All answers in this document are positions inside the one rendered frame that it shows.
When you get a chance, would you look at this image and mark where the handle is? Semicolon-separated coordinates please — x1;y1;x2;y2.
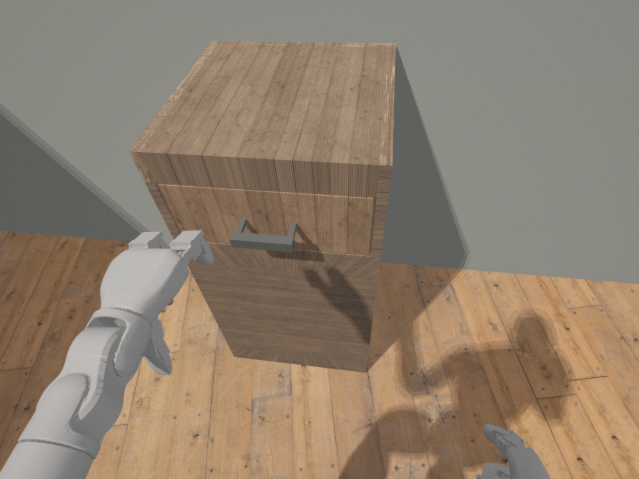
230;218;297;252

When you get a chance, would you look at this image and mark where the left robot forearm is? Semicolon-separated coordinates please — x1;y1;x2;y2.
0;308;153;479

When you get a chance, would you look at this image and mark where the right robot hand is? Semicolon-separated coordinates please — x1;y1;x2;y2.
476;424;550;479

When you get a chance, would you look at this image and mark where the drawer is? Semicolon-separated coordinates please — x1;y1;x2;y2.
158;183;373;255

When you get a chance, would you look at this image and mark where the cabinet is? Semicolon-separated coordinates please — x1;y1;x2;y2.
129;41;396;373

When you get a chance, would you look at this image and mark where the left robot hand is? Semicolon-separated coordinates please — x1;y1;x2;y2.
100;230;214;375

